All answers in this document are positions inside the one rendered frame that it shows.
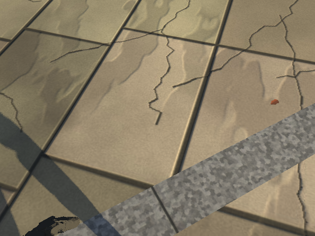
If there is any left robot hand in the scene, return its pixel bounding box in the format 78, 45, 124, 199
23, 215, 80, 236

